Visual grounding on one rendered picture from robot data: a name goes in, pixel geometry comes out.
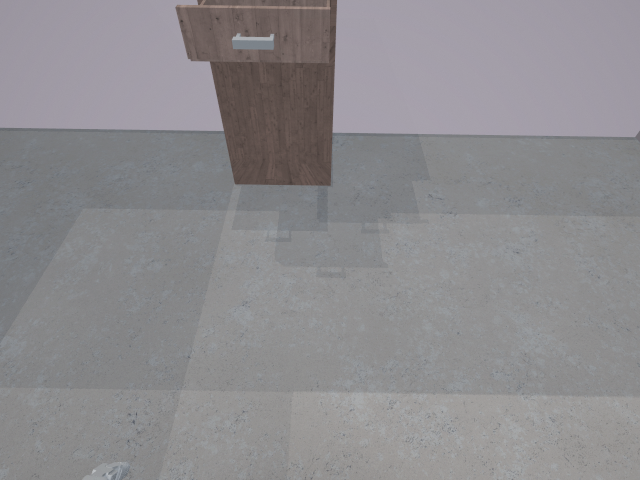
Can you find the drawer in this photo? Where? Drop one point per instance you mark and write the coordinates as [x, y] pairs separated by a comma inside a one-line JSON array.
[[301, 30]]

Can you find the cabinet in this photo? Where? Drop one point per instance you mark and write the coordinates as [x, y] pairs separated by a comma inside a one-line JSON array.
[[278, 118]]

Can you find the handle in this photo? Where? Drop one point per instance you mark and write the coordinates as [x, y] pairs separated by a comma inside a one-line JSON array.
[[259, 43]]

